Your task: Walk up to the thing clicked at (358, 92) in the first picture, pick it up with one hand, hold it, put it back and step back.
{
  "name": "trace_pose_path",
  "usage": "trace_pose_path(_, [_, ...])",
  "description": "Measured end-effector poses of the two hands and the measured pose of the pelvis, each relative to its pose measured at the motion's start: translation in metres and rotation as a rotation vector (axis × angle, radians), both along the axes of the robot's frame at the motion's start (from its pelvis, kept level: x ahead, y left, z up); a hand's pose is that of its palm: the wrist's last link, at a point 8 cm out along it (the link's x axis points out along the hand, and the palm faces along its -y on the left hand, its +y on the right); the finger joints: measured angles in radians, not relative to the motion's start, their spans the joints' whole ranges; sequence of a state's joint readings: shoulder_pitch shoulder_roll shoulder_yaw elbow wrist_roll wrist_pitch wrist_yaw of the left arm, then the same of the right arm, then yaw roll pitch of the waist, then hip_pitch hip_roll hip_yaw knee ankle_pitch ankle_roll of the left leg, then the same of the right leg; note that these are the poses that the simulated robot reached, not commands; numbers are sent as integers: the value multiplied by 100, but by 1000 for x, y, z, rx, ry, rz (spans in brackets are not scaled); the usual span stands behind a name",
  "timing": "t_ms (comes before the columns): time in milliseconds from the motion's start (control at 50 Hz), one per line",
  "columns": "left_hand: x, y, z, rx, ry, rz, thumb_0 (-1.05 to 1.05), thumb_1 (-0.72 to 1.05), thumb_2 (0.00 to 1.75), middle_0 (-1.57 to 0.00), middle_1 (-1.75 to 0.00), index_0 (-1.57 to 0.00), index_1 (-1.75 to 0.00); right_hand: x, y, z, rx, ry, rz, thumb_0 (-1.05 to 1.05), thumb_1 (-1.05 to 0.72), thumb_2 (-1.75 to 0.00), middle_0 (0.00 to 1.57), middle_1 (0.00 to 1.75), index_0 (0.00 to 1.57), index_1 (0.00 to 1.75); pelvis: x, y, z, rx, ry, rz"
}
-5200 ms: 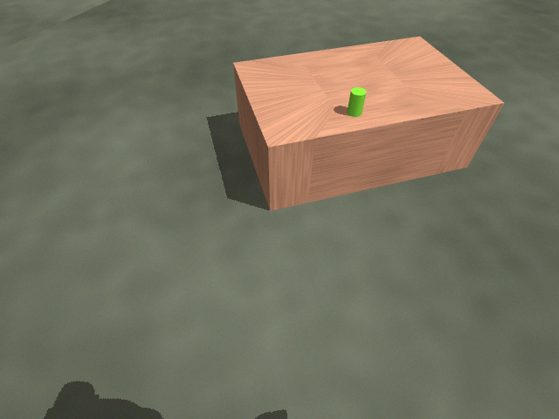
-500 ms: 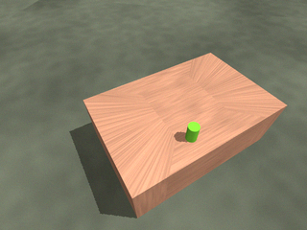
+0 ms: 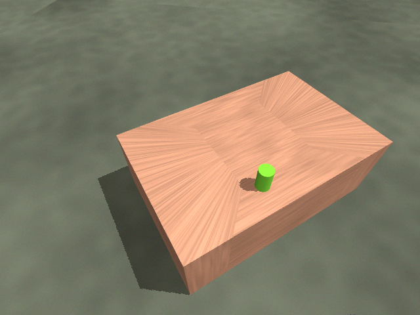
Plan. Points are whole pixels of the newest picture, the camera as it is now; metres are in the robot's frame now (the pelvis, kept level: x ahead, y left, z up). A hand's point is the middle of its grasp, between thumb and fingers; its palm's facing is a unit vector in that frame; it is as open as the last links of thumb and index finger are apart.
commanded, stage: stand
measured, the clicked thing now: (264, 178) +0.64 -0.19 -0.34
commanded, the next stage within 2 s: none
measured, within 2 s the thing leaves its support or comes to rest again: neither
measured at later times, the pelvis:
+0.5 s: pelvis +0.00 +0.00 +0.00, yaw +0 degrees
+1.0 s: pelvis +0.02 +0.00 +0.00, yaw +0 degrees
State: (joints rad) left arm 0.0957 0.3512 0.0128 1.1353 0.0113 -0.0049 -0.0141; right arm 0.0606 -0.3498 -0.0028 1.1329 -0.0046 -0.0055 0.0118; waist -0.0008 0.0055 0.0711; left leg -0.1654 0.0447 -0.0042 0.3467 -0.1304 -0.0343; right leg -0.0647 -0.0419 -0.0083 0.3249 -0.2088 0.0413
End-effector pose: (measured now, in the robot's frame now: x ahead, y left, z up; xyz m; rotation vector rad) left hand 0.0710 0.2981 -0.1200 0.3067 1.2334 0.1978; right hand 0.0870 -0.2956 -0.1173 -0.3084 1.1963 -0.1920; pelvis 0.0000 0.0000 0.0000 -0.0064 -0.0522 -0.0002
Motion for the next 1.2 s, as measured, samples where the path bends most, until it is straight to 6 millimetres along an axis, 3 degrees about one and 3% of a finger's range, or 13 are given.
trace_pose_path(320, [-16, 5, -4, -5, 37, -4, 1, 91, 90, -20, -30, -20, -30, -30, -1, -3, -8, 69, -31, 0, -90, -90, 20, 30, 20, 30, -3, 4, 0, 3, 12, 2])
trace_pose_path(840, [15, 2, 0, 2, -8, -24, 1, 91, 90, -20, -30, -20, -30, 5, 1, -1, -4, 19, -8, 0, -90, -90, 20, 30, 20, 30, 13, 3, 0, 4, 20, 0])
trace_pose_path(1200, [11, 3, 0, 4, 3, -17, 1, 91, 90, -20, -30, -20, -30, 3, 0, 0, -7, 23, -11, 0, -90, -90, 20, 30, 20, 30, 14, 3, 0, 5, 15, -1])
